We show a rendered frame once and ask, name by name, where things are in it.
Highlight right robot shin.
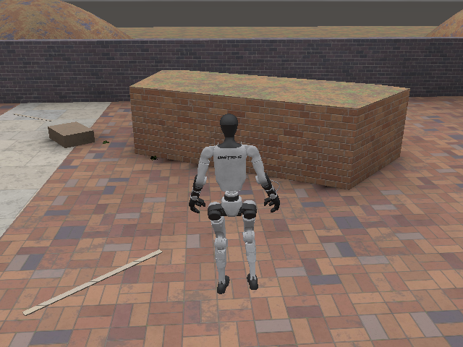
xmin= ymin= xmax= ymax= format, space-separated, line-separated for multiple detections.
xmin=245 ymin=231 xmax=256 ymax=280

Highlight left robot upper arm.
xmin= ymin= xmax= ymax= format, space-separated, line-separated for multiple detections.
xmin=195 ymin=145 xmax=215 ymax=186

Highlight right robot foot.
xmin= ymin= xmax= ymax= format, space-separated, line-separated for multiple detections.
xmin=247 ymin=274 xmax=258 ymax=290

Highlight left robot forearm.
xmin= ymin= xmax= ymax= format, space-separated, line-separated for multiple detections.
xmin=190 ymin=175 xmax=203 ymax=201

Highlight right robot upper arm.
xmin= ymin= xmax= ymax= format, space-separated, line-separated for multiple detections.
xmin=245 ymin=145 xmax=267 ymax=184

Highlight left robot hand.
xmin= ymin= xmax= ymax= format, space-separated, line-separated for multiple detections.
xmin=189 ymin=198 xmax=205 ymax=213

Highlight right robot forearm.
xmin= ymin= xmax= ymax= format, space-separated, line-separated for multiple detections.
xmin=261 ymin=173 xmax=277 ymax=199

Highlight right robot hand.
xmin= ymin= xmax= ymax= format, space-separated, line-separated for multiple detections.
xmin=264 ymin=195 xmax=280 ymax=213

